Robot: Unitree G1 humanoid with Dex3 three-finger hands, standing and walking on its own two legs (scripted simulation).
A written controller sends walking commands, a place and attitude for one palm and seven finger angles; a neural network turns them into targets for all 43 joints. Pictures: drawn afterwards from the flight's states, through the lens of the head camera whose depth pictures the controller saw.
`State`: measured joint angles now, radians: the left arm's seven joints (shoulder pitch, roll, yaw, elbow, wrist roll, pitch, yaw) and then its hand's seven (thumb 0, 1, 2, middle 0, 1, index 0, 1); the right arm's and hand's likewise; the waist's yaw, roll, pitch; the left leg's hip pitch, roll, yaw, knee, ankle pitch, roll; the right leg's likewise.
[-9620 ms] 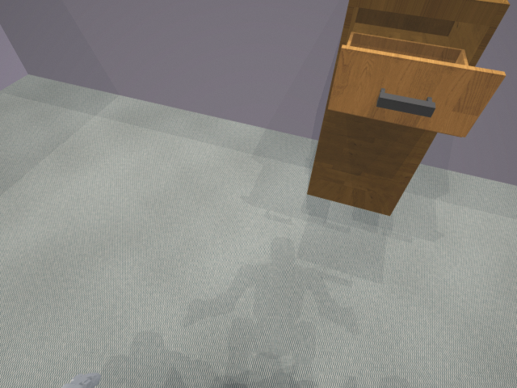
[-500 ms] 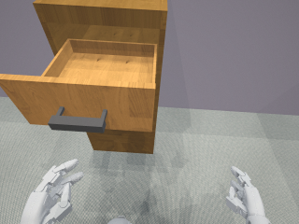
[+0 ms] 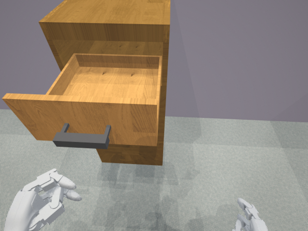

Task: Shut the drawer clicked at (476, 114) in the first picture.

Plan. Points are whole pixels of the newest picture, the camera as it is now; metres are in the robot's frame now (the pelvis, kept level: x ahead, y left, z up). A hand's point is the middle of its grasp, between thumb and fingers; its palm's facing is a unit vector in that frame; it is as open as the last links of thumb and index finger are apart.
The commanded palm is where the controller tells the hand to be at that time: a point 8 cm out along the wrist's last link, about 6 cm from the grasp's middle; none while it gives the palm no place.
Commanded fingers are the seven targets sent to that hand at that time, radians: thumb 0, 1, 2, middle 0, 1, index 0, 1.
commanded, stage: raise the hand and make a fist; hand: left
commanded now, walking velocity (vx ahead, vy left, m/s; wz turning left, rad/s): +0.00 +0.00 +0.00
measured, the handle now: (84, 133) +0.34 +0.21 +0.08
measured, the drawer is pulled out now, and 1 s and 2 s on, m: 0.30 0.30 0.30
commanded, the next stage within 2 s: bring the fist close to the handle in 1.02 s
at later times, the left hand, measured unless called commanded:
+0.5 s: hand (55, 198) +0.16 +0.18 +0.14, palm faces +0.00 -1.00 -0.08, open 3.2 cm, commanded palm +0.11 +0.23 +0.16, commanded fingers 0.00 0.90 0.90 -1.40 -1.60 -1.40 -1.60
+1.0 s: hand (58, 188) +0.17 +0.18 +0.16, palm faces +0.03 -0.99 -0.12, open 3.3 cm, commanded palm +0.12 +0.23 +0.18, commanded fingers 0.00 0.90 0.90 -1.40 -1.60 -1.40 -1.60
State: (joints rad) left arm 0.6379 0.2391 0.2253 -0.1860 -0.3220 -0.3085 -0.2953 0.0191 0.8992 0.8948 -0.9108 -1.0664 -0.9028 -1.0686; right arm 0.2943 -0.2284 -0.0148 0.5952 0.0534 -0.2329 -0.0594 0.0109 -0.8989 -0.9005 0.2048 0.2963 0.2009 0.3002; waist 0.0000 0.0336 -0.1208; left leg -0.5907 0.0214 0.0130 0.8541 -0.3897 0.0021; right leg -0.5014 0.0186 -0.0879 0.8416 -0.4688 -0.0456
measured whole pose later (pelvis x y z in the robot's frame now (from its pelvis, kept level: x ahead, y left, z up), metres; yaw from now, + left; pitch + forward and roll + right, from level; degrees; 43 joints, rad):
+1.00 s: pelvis +0.01 +0.00 +0.02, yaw +1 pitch +0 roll +0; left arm 0.61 0.27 0.19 -0.51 -0.30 -0.01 -0.21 0.02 0.90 0.89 -1.40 -1.60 -1.40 -1.60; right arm 0.27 -0.25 0.05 0.58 0.08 -0.34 -0.07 0.01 -0.90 -0.90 0.20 0.30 0.20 0.30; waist 0.04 0.06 -0.11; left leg -0.36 0.02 0.00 0.69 -0.34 0.00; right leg -0.26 0.02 -0.10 0.66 -0.41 -0.05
